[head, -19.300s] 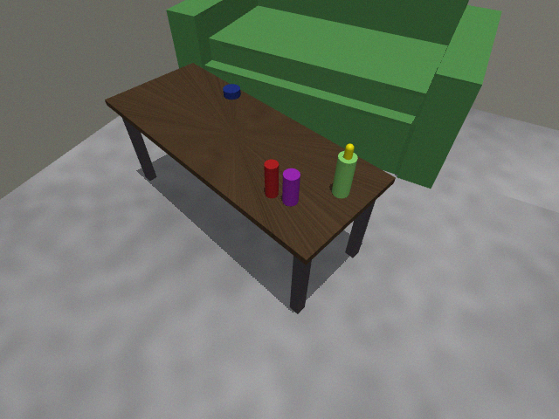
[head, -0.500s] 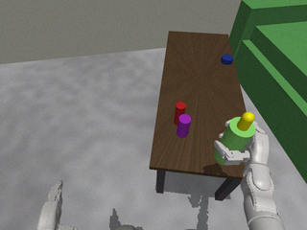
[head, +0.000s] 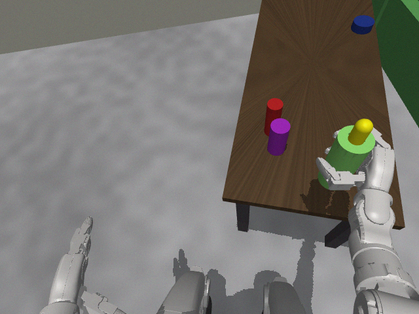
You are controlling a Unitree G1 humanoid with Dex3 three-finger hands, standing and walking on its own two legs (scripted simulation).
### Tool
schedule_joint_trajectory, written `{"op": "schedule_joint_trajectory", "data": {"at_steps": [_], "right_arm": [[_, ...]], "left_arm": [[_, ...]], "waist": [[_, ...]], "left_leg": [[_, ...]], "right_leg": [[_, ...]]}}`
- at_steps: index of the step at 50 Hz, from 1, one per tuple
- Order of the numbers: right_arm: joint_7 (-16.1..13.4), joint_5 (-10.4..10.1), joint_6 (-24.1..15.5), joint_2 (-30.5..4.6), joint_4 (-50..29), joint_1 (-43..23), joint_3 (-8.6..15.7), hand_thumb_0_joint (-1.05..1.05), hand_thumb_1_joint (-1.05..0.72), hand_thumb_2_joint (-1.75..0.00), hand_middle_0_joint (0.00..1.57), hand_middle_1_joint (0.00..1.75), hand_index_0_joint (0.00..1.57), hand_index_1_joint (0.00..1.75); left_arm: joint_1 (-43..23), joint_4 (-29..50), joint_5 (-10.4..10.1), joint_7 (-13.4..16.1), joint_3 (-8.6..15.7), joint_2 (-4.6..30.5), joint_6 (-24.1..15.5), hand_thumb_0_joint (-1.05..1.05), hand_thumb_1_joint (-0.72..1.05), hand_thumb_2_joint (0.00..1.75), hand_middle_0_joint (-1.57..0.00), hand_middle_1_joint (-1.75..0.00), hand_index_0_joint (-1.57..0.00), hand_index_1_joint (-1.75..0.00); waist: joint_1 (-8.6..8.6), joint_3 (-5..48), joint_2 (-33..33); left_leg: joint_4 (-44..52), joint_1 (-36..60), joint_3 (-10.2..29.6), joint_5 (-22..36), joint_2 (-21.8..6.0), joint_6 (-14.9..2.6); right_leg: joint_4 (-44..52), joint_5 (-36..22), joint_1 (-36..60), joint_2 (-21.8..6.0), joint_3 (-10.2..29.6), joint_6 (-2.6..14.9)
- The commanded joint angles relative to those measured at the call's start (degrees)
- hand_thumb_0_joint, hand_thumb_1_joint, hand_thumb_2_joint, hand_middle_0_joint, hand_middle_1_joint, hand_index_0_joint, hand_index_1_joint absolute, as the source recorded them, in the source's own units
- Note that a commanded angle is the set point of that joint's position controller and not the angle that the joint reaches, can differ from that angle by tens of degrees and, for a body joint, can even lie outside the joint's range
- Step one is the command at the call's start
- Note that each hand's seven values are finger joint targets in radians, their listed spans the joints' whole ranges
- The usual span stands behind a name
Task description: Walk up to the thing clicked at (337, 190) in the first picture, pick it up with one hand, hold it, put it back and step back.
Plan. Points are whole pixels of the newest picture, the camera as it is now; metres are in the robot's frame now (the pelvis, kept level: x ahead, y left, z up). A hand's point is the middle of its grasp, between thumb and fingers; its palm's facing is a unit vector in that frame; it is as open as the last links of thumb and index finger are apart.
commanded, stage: crouch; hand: right
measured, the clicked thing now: (346, 154) +0.41 -0.19 +0.02
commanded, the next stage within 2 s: lower in 0.52 s
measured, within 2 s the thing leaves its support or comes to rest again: rests again in 1.72 s
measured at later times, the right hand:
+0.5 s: hand (340, 157) +0.44 -0.20 -0.04, palm faces +0.25 +0.97 +0.00, open 8.4 cm
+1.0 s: hand (335, 167) +0.45 -0.21 -0.10, palm faces +0.23 +0.97 +0.01, open 8.4 cm
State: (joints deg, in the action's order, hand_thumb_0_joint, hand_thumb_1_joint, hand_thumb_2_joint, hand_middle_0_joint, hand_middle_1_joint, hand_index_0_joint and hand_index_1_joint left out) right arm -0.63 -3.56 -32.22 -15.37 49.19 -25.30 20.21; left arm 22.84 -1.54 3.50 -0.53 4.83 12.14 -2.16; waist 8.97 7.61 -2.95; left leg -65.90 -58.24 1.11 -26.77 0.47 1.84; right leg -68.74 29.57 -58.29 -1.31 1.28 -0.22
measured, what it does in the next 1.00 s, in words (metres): lowers itself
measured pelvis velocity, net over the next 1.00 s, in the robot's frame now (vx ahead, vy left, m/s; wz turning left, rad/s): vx -0.01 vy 0.00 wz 0.01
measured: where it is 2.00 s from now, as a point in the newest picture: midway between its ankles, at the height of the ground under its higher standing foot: outside the picture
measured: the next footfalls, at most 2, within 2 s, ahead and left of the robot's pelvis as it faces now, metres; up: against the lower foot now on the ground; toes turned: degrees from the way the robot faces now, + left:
none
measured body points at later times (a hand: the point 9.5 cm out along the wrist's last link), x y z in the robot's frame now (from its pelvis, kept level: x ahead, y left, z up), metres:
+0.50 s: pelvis +0.01 +0.00 -0.03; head +0.13 -0.05 +0.40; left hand +0.17 +0.27 +0.00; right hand +0.42 -0.26 -0.04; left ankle +0.05 +0.14 -0.64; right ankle +0.03 -0.12 -0.64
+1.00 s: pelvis -0.01 +0.00 -0.06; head +0.15 -0.06 +0.36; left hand +0.16 +0.27 +0.01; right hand +0.43 -0.26 -0.09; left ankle +0.05 +0.14 -0.64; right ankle +0.03 -0.12 -0.64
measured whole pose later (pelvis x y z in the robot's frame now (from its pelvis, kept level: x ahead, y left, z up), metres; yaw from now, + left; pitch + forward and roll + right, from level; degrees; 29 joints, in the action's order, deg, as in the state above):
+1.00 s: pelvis -0.01 +0.00 -0.06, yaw +1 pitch +27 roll +4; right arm 3.9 -1.6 -36.8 -25.1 60.1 -32.3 31.6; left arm 26.4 14.6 5.1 -2.7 5.3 15.1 -3.4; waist 16.1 9.2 -2.5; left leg -79.5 -75.8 -1.9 -31.2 1.6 1.2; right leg -84.4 34.6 -77.2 -2.0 4.8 -1.0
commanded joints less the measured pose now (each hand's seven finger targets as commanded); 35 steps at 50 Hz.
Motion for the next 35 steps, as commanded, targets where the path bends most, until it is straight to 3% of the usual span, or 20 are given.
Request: {"op": "schedule_joint_trajectory", "data": {"at_steps": [1,4,5,7,9,11,12,13,15,17,18,20,21,23,24,25,27,29,32,35], "right_arm": [[0.29,-0.01,-4.08,-11.46,-8.79,-15.10,4.12,0.00,-0.27,-1.32,1.31,1.44,1.35,1.44],[0.07,-0.63,-4.77,-10.41,-12.81,-20.16,4.11,0.00,-0.33,-1.34,1.34,1.46,1.38,1.46],[-0.03,-0.41,-4.55,-10.16,-10.81,-19.41,3.88,0.00,-0.36,-1.33,1.34,1.45,1.37,1.45],[0.32,-0.12,-5.06,-8.91,-10.21,-20.63,3.12,0.00,-0.36,-1.31,1.33,1.43,1.37,1.43],[0.73,0.62,-5.29,-10.30,-11.05,-21.61,3.03,0.00,-0.34,-1.30,1.32,1.42,1.35,1.42],[0.84,1.03,-5.44,-9.40,-9.99,-21.36,2.03,0.00,-0.32,-1.29,1.30,1.40,1.33,1.40],[0.75,1.11,-5.70,-10.53,-9.58,-21.66,2.60,0.00,-0.32,-1.27,1.30,1.39,1.33,1.39],[0.90,1.16,-5.68,-11.35,-7.95,-20.29,3.67,0.00,-0.31,-1.27,1.29,1.39,1.32,1.39],[0.87,0.95,-5.62,-14.32,-8.87,-19.14,6.48,0.00,-0.31,-1.27,1.30,1.40,1.33,1.40],[0.78,0.65,-5.45,-14.03,-9.92,-20.25,6.69,0.00,-0.31,-1.28,1.31,1.40,1.34,1.40],[0.96,0.34,-5.37,-12.09,-9.65,-20.45,5.33,0.00,-0.31,-1.28,1.31,1.41,1.34,1.41],[0.64,0.36,-5.40,-14.56,-8.43,-20.55,7.08,0.00,-0.30,-1.29,1.32,1.42,1.35,1.42],[0.66,0.51,-5.53,-14.06,-9.33,-21.84,6.30,0.00,-0.32,-1.30,1.32,1.43,1.35,1.43],[0.79,0.89,-5.33,-14.20,-5.02,-21.02,6.88,0.00,-0.31,-1.32,1.34,1.45,1.37,1.45],[1.06,0.98,-5.75,-13.13,-7.64,-22.15,5.85,0.00,-0.31,-1.32,1.33,1.45,1.37,1.45],[1.34,1.16,-5.46,-13.95,-3.74,-21.09,6.42,0.00,-0.32,-1.32,1.33,1.44,1.37,1.45],[1.95,1.21,-5.63,-14.73,-4.21,-22.01,6.74,0.00,-0.30,-1.31,1.32,1.43,1.36,1.44],[2.33,1.28,-5.99,-17.32,-5.17,-23.04,8.38,0.00,-0.28,-1.30,1.31,1.42,1.34,1.42],[3.12,0.70,-5.79,-17.10,-4.02,-22.89,8.49,0.00,-0.30,-1.29,1.30,1.41,1.33,1.41],[3.36,0.97,-5.70,-16.31,0.50,-22.20,8.97,0.00,-0.29,-1.27,1.28,1.39,1.31,1.39]], "left_arm": [[8.12,10.72,0.29,0.14,5.20,9.02,-2.10,0.00,-0.54,0.05,-0.05,-0.06,-0.06,-0.05],[6.08,16.76,0.62,-0.08,7.73,11.67,-2.38,0.00,-0.53,0.04,-0.05,-0.06,-0.06,-0.05],[5.87,16.56,0.47,-0.29,7.05,10.99,-2.37,0.00,-0.54,0.05,-0.05,-0.06,-0.06,-0.05],[5.44,13.37,0.49,-0.55,6.70,9.81,-2.41,0.00,-0.54,0.05,-0.05,-0.06,-0.06,-0.05],[3.20,15.81,0.43,-0.54,8.29,11.16,-2.73,0.00,-0.55,0.06,-0.05,-0.06,-0.05,-0.06],[2.35,17.20,0.55,-0.61,7.76,11.19,-2.82,0.00,-0.55,0.06,-0.05,-0.06,-0.05,-0.05],[3.42,16.40,0.60,-0.59,7.70,10.93,-2.69,0.00,-0.55,0.06,-0.05,-0.05,-0.05,-0.05],[6.32,13.26,0.77,-0.86,5.85,8.84,-2.32,0.00,-0.55,0.06,-0.05,-0.05,-0.05,-0.05],[4.84,16.80,0.67,-0.80,7.12,10.78,-2.23,0.00,-0.55,0.06,-0.05,-0.05,-0.05,-0.05],[6.24,16.26,1.12,-0.92,6.80,10.56,-1.70,0.00,-0.55,0.06,-0.05,-0.05,-0.05,-0.05],[5.59,17.70,1.00,-0.94,7.19,10.80,-1.82,0.00,-0.55,0.06,-0.05,-0.05,-0.05,-0.05],[5.38,18.33,0.84,-0.75,8.39,12.40,-1.86,0.00,-0.54,0.06,-0.05,-0.05,-0.05,-0.05],[3.67,19.58,0.82,-0.65,8.82,12.76,-1.89,0.00,-0.55,0.06,-0.05,-0.05,-0.05,-0.05],[5.34,17.02,0.85,-0.77,7.16,10.87,-1.40,0.00,-0.55,0.06,-0.05,-0.05,-0.05,-0.05],[4.20,20.31,0.82,-0.78,6.03,10.43,-1.66,0.00,-0.54,0.05,-0.05,-0.05,-0.05,-0.05],[4.71,18.04,0.71,-0.79,6.14,10.04,-1.54,0.00,-0.54,0.05,-0.05,-0.05,-0.05,-0.05],[4.39,20.07,0.63,-0.74,6.31,10.70,-1.57,0.00,-0.54,0.05,-0.05,-0.05,-0.05,-0.05],[5.59,19.08,0.89,-0.61,6.89,11.23,-1.49,0.00,-0.54,0.05,-0.04,-0.05,-0.05,-0.04],[5.88,20.66,0.74,-0.58,7.95,12.09,-1.83,0.00,-0.55,0.05,-0.05,-0.06,-0.05,-0.06],[5.90,20.90,0.91,-0.79,6.63,10.91,-2.06,0.00,-0.55,0.05,-0.05,-0.05,-0.05,-0.06]], "waist": [[-0.18,24.41,9.37],[1.47,26.62,8.55],[0.68,24.32,8.66],[1.05,20.63,9.25],[1.72,23.82,9.92],[1.83,25.21,10.05],[1.84,25.19,10.46],[1.30,25.74,12.30],[1.20,29.56,11.89],[1.27,31.17,13.05],[1.88,31.14,12.46],[2.40,30.40,11.27],[2.49,30.18,11.12],[2.84,25.52,10.65],[3.18,26.61,10.01],[2.91,24.87,10.34],[3.66,24.93,10.34],[3.37,26.23,12.89],[4.10,27.95,13.23],[4.71,23.71,9.62]], "left_leg": [[5.48,10.15,-2.63,13.45,1.38,-2.68],[4.68,9.89,-3.04,15.63,1.54,-2.67],[4.77,9.45,-2.81,14.74,1.40,-2.70],[3.36,5.90,-3.12,12.97,1.42,-2.91],[3.22,4.74,-2.89,11.86,1.37,-3.05],[2.54,4.52,-3.05,11.22,1.39,-3.13],[2.17,4.22,-3.10,11.66,1.39,-3.08],[1.56,3.84,-3.19,12.32,1.40,-3.14],[0.87,5.07,-3.54,13.80,1.66,-3.01],[0.53,6.09,-3.20,15.71,1.62,-2.93],[0.39,6.19,-3.25,15.99,1.69,-2.97],[0.49,6.82,-3.35,16.25,1.66,-2.83],[0.35,6.33,-3.42,15.65,1.71,-2.95],[0.65,5.15,-3.32,13.45,1.71,-2.97],[0.45,5.23,-3.31,14.16,1.61,-3.04],[0.72,4.39,-3.04,12.24,1.51,-3.06],[0.76,4.07,-3.04,11.12,1.53,-3.18],[-0.15,3.09,-3.21,12.23,1.64,-3.26],[-0.57,2.92,-3.26,13.08,1.68,-3.22],[-0.09,2.92,-2.63,10.74,1.54,-2.88]], "right_leg": [[9.24,-15.41,15.38,0.50,0.43,-0.09],[7.86,-18.61,16.75,0.29,0.73,-0.06],[7.76,-16.93,15.12,0.46,0.33,0.02],[7.35,-16.20,12.30,0.09,0.98,-0.16],[6.29,-15.03,13.02,-0.26,1.23,0.04],[6.13,-13.88,13.32,-0.44,1.60,-0.23],[5.57,-14.49,13.21,-0.40,1.61,-0.31],[4.79,-16.35,12.99,-0.26,1.40,-0.33],[4.15,-18.72,14.35,-0.09,1.80,-0.26],[3.14,-20.53,14.38,0.10,1.40,-0.09],[2.87,-20.58,14.08,0.10,1.39,-0.09],[2.48,-19.81,12.30,0.09,1.51,0.12],[2.71,-19.22,12.02,0.09,1.61,0.00],[2.89,-15.57,8.48,0.25,1.41,0.20],[2.54,-16.07,8.63,0.14,1.49,0.25],[2.62,-13.60,7.16,0.22,1.32,0.34],[2.88,-12.12,7.00,0.08,1.47,0.38],[2.52,-14.44,8.93,-0.04,1.63,0.20],[1.52,-15.93,9.70,-0.04,1.76,0.31],[0.56,-10.43,3.10,0.20,1.58,0.96]]}}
